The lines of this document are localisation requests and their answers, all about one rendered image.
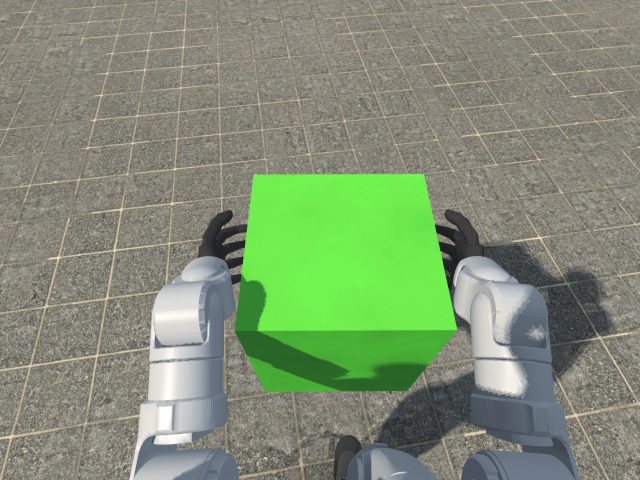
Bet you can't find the robot right shin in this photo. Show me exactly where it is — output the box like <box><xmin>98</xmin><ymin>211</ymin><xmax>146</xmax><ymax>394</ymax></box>
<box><xmin>345</xmin><ymin>443</ymin><xmax>388</xmax><ymax>480</ymax></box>

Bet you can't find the carton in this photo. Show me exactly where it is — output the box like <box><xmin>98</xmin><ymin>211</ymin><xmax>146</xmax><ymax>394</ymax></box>
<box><xmin>235</xmin><ymin>174</ymin><xmax>457</xmax><ymax>392</ymax></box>

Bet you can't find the left robot forearm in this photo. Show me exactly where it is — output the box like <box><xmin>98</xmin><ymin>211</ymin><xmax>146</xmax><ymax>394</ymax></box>
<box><xmin>129</xmin><ymin>256</ymin><xmax>236</xmax><ymax>480</ymax></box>

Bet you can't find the robot left upper arm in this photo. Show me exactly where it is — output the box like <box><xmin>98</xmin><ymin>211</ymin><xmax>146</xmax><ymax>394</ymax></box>
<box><xmin>133</xmin><ymin>448</ymin><xmax>239</xmax><ymax>480</ymax></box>

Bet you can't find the left robot hand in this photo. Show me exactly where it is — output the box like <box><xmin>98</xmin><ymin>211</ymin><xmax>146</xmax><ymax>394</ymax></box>
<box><xmin>197</xmin><ymin>210</ymin><xmax>248</xmax><ymax>285</ymax></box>

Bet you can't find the right robot forearm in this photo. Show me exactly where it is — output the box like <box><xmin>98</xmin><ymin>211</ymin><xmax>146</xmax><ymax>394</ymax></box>
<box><xmin>452</xmin><ymin>256</ymin><xmax>580</xmax><ymax>480</ymax></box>

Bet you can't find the right robot thigh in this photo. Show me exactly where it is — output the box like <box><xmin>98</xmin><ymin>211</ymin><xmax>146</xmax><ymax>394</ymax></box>
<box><xmin>351</xmin><ymin>448</ymin><xmax>438</xmax><ymax>480</ymax></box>

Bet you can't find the right robot hand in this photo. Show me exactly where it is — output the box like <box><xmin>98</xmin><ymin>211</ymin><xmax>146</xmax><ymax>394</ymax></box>
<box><xmin>435</xmin><ymin>209</ymin><xmax>484</xmax><ymax>290</ymax></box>

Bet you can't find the robot right upper arm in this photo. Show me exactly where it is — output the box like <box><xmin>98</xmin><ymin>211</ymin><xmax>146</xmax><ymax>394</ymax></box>
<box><xmin>461</xmin><ymin>449</ymin><xmax>575</xmax><ymax>480</ymax></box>

